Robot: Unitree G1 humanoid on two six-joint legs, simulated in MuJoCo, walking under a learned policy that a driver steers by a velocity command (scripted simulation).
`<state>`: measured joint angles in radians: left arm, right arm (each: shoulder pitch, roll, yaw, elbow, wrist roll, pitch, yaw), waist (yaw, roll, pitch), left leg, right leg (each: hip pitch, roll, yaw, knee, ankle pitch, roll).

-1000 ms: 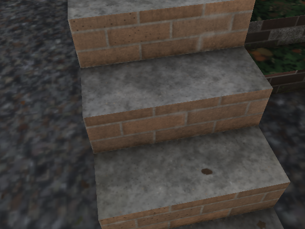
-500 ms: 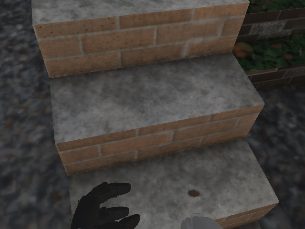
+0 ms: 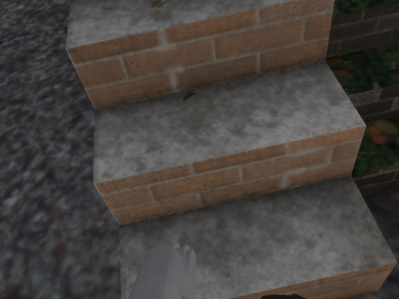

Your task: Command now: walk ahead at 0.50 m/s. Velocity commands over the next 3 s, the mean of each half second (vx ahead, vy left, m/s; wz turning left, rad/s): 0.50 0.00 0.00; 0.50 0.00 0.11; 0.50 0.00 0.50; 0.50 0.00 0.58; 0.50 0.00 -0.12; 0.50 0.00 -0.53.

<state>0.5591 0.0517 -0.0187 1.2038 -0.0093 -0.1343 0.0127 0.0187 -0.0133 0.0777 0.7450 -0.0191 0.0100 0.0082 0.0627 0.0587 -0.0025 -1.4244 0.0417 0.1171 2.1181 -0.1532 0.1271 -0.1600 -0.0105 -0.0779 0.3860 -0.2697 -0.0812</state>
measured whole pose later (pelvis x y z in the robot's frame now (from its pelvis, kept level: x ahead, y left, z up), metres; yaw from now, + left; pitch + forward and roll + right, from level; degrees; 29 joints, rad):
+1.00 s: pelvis +0.36 -0.19 +0.17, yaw -1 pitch +1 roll +1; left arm 0.24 0.20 0.03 0.85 0.07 -0.16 -0.05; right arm 0.20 -0.26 -0.08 0.78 0.03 -0.04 -0.04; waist 0.01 0.02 -0.04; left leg -0.95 -0.06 0.16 2.20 -0.62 0.07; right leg -0.20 -0.14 -0.17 0.60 -0.41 0.04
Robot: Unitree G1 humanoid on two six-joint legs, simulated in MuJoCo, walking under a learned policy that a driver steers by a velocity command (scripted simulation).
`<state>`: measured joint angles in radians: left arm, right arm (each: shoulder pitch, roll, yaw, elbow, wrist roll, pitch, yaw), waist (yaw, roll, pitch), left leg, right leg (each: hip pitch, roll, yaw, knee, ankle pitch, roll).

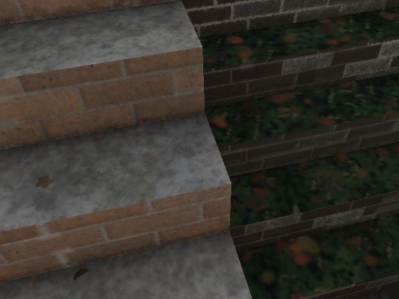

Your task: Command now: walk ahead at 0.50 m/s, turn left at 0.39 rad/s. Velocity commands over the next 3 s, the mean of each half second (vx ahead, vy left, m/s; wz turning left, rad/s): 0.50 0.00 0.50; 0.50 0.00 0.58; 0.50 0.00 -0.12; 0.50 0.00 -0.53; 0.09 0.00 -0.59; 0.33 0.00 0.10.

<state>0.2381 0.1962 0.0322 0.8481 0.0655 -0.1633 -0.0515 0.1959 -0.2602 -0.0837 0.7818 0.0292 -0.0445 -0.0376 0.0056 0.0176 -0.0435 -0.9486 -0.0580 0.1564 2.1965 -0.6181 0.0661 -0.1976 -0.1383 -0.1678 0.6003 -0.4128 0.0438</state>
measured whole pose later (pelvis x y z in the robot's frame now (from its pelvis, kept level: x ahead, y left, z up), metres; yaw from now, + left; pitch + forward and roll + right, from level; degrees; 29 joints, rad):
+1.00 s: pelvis +0.15 +0.08 +0.19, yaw +39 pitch +1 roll -3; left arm 0.29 0.10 -0.02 0.79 0.09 -0.04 -0.01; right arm 0.44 -0.16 -0.02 1.01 -0.02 -0.08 -0.02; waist -0.03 0.01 -0.08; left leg -0.16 -0.28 -0.09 0.51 -0.35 0.14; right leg -1.20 -0.02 -0.05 2.23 -0.13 -0.09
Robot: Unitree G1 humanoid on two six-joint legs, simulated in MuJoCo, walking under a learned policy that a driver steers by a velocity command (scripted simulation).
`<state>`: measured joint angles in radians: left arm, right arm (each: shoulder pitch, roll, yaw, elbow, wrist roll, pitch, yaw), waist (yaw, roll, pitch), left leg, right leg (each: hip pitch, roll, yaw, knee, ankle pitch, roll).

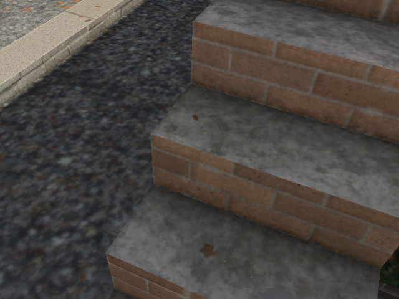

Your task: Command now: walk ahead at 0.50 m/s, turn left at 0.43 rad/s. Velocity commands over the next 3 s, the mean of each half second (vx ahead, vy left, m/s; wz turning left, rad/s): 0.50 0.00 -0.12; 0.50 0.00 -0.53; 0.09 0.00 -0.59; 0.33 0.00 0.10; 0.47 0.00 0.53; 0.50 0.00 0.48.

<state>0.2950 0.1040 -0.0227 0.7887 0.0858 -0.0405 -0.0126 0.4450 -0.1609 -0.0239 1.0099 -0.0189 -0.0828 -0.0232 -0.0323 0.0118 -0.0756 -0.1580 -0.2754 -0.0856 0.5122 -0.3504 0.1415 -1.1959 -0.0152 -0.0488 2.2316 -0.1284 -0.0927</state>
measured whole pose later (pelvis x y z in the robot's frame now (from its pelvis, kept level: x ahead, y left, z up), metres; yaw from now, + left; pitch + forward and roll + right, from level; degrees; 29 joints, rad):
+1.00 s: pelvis +0.37 +0.09 +0.22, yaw -23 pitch +3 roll +0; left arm 0.09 0.20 0.04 0.64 0.06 -0.07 0.03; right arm 0.21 -0.27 -0.04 0.63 -0.04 -0.11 0.04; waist -0.02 0.00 -0.10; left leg -0.47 0.05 0.05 1.07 -0.44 -0.03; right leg -0.22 0.14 0.06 0.63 -0.23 -0.20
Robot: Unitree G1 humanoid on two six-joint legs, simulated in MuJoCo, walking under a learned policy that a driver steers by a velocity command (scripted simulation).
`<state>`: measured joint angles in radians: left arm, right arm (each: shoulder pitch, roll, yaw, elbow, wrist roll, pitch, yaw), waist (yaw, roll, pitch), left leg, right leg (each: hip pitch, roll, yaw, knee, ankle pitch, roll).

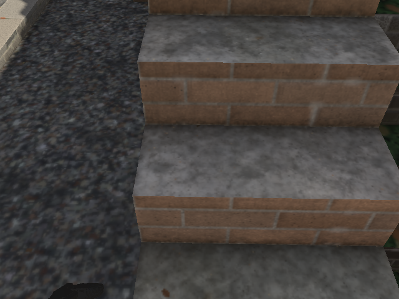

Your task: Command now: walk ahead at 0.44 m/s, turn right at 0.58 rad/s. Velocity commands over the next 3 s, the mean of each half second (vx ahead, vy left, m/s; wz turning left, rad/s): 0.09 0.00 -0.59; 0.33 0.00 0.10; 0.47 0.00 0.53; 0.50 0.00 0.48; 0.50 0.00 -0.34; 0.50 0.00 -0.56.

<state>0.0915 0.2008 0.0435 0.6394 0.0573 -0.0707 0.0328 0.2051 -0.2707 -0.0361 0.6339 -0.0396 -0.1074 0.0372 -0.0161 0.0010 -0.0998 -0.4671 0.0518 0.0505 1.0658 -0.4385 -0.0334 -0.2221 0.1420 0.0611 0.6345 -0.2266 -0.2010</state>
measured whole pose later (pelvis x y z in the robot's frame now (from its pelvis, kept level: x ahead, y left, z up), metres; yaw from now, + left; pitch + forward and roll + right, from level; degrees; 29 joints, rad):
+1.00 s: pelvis +0.09 -0.22 +0.19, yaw -11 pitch -1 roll +1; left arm 0.12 0.27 0.05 0.75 0.00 -0.09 0.10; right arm 0.50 -0.22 -0.09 0.84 -0.03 0.08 0.03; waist -0.15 0.01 -0.16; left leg -0.53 -0.08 0.06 1.24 -0.29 0.07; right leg -0.26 0.05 -0.32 0.38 -0.17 0.04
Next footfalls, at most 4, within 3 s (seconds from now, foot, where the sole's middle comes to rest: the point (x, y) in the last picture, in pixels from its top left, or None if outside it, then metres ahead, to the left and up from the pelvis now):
0.38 right None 0.21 -0.23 -0.59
1.08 left None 0.15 -0.14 -0.59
1.18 right None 0.10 -0.34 -0.59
1.62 left None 0.20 -0.09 -0.59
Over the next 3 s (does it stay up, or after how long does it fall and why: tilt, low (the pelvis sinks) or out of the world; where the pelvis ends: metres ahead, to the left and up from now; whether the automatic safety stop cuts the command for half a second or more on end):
stays up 0.58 -0.13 0.45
